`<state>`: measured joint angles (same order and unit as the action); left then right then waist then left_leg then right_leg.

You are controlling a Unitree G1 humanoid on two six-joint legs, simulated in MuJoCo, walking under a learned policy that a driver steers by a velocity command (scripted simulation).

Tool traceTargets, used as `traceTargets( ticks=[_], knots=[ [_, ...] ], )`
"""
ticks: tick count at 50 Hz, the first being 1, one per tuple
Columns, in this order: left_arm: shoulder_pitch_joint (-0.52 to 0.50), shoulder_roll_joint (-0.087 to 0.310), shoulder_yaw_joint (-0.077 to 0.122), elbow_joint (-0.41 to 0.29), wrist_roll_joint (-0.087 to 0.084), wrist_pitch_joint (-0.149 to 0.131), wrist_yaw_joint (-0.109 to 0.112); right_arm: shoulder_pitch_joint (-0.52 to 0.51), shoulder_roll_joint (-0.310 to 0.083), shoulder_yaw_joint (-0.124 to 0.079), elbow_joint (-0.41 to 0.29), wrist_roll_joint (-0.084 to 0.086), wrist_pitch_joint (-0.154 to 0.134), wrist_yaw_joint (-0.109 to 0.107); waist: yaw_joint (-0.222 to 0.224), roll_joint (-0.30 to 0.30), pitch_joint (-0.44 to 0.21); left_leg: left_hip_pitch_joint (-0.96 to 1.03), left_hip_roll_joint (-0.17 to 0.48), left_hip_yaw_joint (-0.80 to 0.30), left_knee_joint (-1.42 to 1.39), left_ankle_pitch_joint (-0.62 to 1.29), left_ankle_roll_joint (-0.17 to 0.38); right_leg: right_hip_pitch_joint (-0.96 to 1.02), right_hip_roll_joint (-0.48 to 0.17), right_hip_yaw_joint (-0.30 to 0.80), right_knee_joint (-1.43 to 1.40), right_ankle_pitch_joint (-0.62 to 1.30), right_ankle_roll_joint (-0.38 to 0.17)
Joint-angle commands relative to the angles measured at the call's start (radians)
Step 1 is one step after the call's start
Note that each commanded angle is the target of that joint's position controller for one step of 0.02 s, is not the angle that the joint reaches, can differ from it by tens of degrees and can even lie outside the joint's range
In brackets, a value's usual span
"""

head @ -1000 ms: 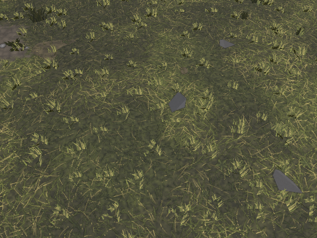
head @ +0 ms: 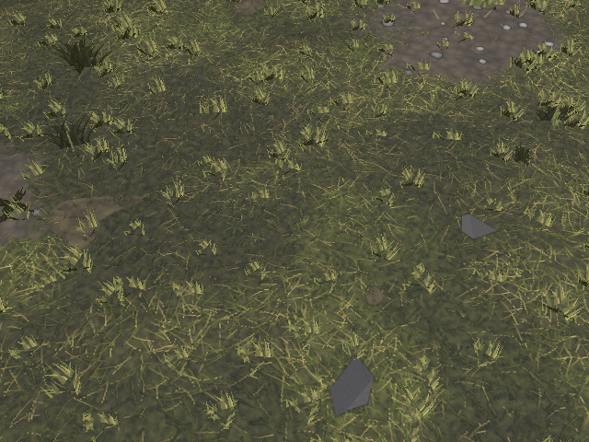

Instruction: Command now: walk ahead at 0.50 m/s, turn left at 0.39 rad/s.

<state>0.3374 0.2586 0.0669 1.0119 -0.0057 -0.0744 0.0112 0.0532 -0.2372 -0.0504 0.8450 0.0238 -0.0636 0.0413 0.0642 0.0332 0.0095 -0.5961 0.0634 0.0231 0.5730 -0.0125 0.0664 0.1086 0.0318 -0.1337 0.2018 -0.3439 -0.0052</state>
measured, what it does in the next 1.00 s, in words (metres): walks ahead, turning left: left foot, then right foot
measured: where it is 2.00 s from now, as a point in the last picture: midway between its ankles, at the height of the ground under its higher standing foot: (187, 218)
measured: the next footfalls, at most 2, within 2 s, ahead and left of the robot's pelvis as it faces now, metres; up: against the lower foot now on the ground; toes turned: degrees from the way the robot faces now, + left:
left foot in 0.06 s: +0.21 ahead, +0.11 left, +0.00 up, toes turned +4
right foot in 0.54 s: +0.52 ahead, -0.04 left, +0.00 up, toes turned +22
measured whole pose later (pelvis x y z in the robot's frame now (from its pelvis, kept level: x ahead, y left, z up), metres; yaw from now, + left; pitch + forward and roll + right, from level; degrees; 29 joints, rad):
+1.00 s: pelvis +0.54 +0.12 +0.00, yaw +34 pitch +2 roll -2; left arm 0.32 0.30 0.08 0.89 -0.02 -0.08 0.00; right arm 0.08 -0.27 -0.06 0.63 0.02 -0.02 0.04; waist 0.10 0.03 0.04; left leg -0.63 0.09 0.00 0.66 -0.07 0.04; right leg 0.07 -0.02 -0.22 0.24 -0.34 0.03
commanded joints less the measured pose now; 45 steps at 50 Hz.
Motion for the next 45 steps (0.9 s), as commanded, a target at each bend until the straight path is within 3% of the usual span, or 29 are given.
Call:
traceTargets(
  ticks=[1, 2, 3, 4, 5, 6, 7, 8, 9, 12, 14, 18, 23, 25, 26, 27, 28, 29, 30, 31, 32, 33, 34, 35, 39, 45],
  knots=[
    [-0.026, 0.189, 0.041, -0.048, -0.005, 0.014, 0.015, 0.008, -0.126, -0.04, -0.078, -0.004, -0.013, 0.015, -0.081, -0.124, -0.02, 0.109, -0.065, 0.064, -0.001, -0.116, 0.053, 0.018, -0.299, 0.018, 0.205, 0.929, -0.113],
    [-0.039, 0.182, 0.037, -0.06, -0.003, 0.023, 0.02, 0.159, -0.169, -0.068, -0.038, -0.003, -0.01, 0.012, -0.156, -0.102, -0.101, 0.312, -0.112, 0.083, -0.038, -0.088, 0.08, -0.04, -0.258, -0.022, 0.406, 0.99, -0.082],
    [-0.027, 0.162, 0.025, -0.089, 0.012, 0.021, 0.026, 0.327, -0.256, -0.1, -0.008, -0.006, -0.004, -0.003, -0.212, 0.01, -0.208, 0.618, 0.019, -0.142, -0.043, -0.075, 0.145, -0.281, -0.214, -0.04, 0.72, 0.74, -0.041],
    [0.07, 0.011, -0.024, -0.125, 0.035, -0.012, 0.003, 0.35, -0.333, -0.111, -0.005, 0.002, -0.006, -0.005, -0.116, 0.252, -0.308, 0.958, 0.254, -0.701, -0.163, -0.243, 0.338, -0.729, 0.012, 0.039, 1.062, -0.123, 0.023],
    [-0.012, 0.098, -0.008, -0.126, -0.003, -0.055, -0.013, 0.379, -0.245, -0.084, -0.011, -0.002, -0.008, -0.006, -0.171, 0.159, -0.358, 1.009, 0.268, -0.82, -0.273, -0.338, 0.33, -0.856, -0.001, 0.223, 1.173, -0.217, 0.0],
    [-0.1, 0.143, 0.004, -0.156, -0.036, -0.08, -0.022, 0.328, -0.201, -0.074, -0.019, -0.009, -0.014, -0.011, -0.176, 0.123, -0.224, 0.916, 0.236, -0.677, -0.281, -0.274, 0.281, -0.934, -0.052, 0.229, 1.17, -0.136, -0.025],
    [-0.141, 0.14, 0.002, -0.164, -0.03, -0.091, -0.017, 0.26, -0.18, -0.067, -0.041, -0.011, -0.019, -0.012, -0.146, 0.018, -0.155, 0.775, 0.196, -0.562, -0.287, -0.18, 0.252, -0.902, -0.098, 0.222, 1.103, -0.051, -0.034],
    [-0.159, 0.142, 0.011, -0.163, -0.007, -0.088, -0.009, 0.195, -0.152, -0.058, -0.06, -0.016, -0.02, -0.012, -0.108, -0.032, -0.096, 0.625, 0.163, -0.473, -0.304, -0.075, 0.234, -0.835, -0.126, 0.218, 1.011, -0.005, -0.027],
    [-0.148, 0.146, 0.019, -0.165, 0.003, -0.075, -0.006, 0.161, -0.132, -0.049, -0.076, -0.026, -0.021, -0.015, -0.071, -0.02, -0.083, 0.532, 0.139, -0.427, -0.328, -0.005, 0.228, -0.759, -0.147, 0.225, 0.96, 0.02, -0.021],
    [-0.154, 0.111, 0.02, -0.186, 0.018, -0.041, 0.002, 0.175, -0.162, -0.056, -0.084, -0.015, -0.022, -0.029, -0.045, 0.001, -0.047, 0.409, 0.11, -0.356, -0.372, 0.066, 0.235, -0.713, -0.145, 0.203, 0.813, 0.066, 0.023],
    [-0.231, 0.097, 0.017, -0.217, 0.022, -0.033, 0.006, 0.211, -0.192, -0.064, -0.08, -0.011, -0.021, -0.044, -0.064, 0.004, -0.017, 0.376, 0.086, -0.318, -0.384, 0.07, 0.22, -0.735, -0.127, 0.192, 0.674, 0.186, 0.05],
    [-0.37, 0.067, 0.004, -0.265, 0.013, -0.041, -0.006, 0.267, -0.191, -0.065, -0.071, -0.005, -0.009, -0.057, -0.117, 0.039, 0.005, 0.323, 0.023, -0.268, -0.366, -0.024, 0.153, -0.642, -0.064, 0.179, 0.393, 0.435, 0.053],
    [-0.441, 0.109, 0.01, -0.313, -0.001, -0.057, -0.024, 0.326, -0.181, -0.065, -0.054, 0.002, 0.005, -0.063, -0.135, 0.056, 0.001, 0.455, 0.068, -0.383, -0.26, -0.063, 0.133, -0.614, -0.038, 0.214, 0.266, 0.393, 0.034],
    [-0.404, 0.134, 0.018, -0.312, -0.005, -0.07, -0.029, 0.318, -0.187, -0.068, -0.062, -0.003, 0.013, -0.068, -0.108, 0.084, -0.01, 0.496, 0.084, -0.433, -0.195, -0.02, 0.124, -0.559, -0.032, 0.211, 0.243, 0.3, 0.012],
    [-0.334, 0.148, 0.026, -0.294, -0.003, -0.076, -0.028, 0.302, -0.177, -0.065, -0.072, -0.004, 0.017, -0.068, -0.068, 0.094, -0.037, 0.491, 0.063, -0.434, -0.141, 0.026, 0.109, -0.462, -0.027, 0.194, 0.207, 0.295, -0.009],
    [-0.217, 0.183, 0.041, -0.271, 0.01, -0.081, -0.022, 0.284, -0.143, -0.052, -0.09, -0.008, 0.015, -0.065, -0.012, 0.081, -0.125, 0.438, 0.011, -0.397, -0.001, 0.066, 0.08, -0.263, -0.077, 0.223, 0.22, 0.304, -0.051],
    [-0.045, 0.245, 0.057, -0.255, 0.02, -0.079, -0.014, 0.284, -0.095, -0.033, -0.116, -0.026, 0.011, -0.062, 0.053, -0.032, -0.271, 0.29, -0.064, -0.298, 0.282, -0.106, 0.037, 0.01, -0.252, 0.39, 0.249, 0.273, -0.113],
    [0.02, 0.297, 0.072, -0.218, 0.021, -0.06, -0.019, 0.436, -0.049, -0.018, -0.141, 0.009, 0.001, -0.059, -0.024, -0.399, -0.373, -0.065, -0.174, -0.196, 0.569, -0.595, -0.02, 0.295, -0.457, 0.846, 0.159, 0.069, -0.265],
    [-0.014, 0.192, 0.048, -0.243, 0.0, -0.054, -0.023, 0.422, -0.161, -0.036, -0.113, 0.019, 0.003, -0.063, -0.003, -0.269, -0.288, -0.178, -0.083, -0.222, 0.691, -0.574, -0.029, 0.243, -0.45, 0.873, 0.121, -0.118, -0.236],
    [-0.059, 0.135, 0.033, -0.258, -0.002, -0.047, -0.02, 0.315, -0.208, -0.05, -0.128, 0.013, 0.008, -0.062, 0.021, -0.165, -0.161, -0.205, -0.052, -0.197, 0.714, -0.477, -0.035, 0.114, -0.405, 0.709, 0.105, -0.095, -0.19],
    [-0.11, 0.126, 0.026, -0.264, 0.008, -0.041, -0.019, 0.267, -0.196, -0.051, -0.139, 0.004, 0.013, -0.064, 0.001, -0.091, -0.088, -0.169, -0.016, -0.167, 0.696, -0.403, -0.044, -0.017, -0.364, 0.591, 0.08, 0.025, -0.169],
    [-0.14, 0.108, 0.02, -0.258, 0.013, -0.036, -0.019, 0.236, -0.181, -0.054, -0.152, -0.006, 0.014, -0.061, -0.016, -0.089, -0.034, -0.15, 0.011, -0.162, 0.652, -0.357, -0.046, -0.109, -0.332, 0.51, 0.055, 0.116, -0.167],
    [-0.151, 0.103, 0.016, -0.253, 0.022, -0.037, -0.018, 0.244, -0.159, -0.054, -0.159, 0.0, 0.019, -0.054, -0.04, -0.121, -0.022, -0.105, 0.039, -0.158, 0.627, -0.33, -0.045, -0.171, -0.308, 0.441, 0.029, 0.167, -0.16],
    [-0.154, 0.1, 0.018, -0.246, 0.019, -0.04, -0.018, 0.249, -0.138, -0.051, -0.164, 0.007, 0.024, -0.05, -0.047, -0.138, -0.015, -0.087, 0.051, -0.143, 0.605, -0.318, -0.046, -0.201, -0.293, 0.388, 0.002, 0.193, -0.163],
    [-0.14, 0.145, 0.035, -0.222, 0.01, -0.049, -0.016, 0.189, -0.103, -0.041, -0.212, 0.001, 0.037, -0.044, -0.049, -0.108, 0.002, -0.139, 0.075, -0.124, 0.487, -0.217, -0.067, -0.207, -0.305, 0.249, -0.054, 0.341, -0.196],
    [-0.099, 0.185, 0.044, -0.204, 0.002, -0.029, -0.007, 0.032, -0.081, -0.024, -0.263, 0.0, 0.023, -0.008, 0.005, -0.088, 0.036, -0.079, 0.046, -0.036, 0.177, 0.036, -0.053, -0.162, -0.272, 0.042, -0.052, 0.434, -0.152]
  ],
)
Keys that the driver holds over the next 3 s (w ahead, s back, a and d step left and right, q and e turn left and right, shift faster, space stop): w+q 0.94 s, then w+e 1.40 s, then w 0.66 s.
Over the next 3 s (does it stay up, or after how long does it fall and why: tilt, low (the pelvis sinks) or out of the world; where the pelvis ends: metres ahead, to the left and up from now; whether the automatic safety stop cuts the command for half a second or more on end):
stays up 1.58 0.32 0.01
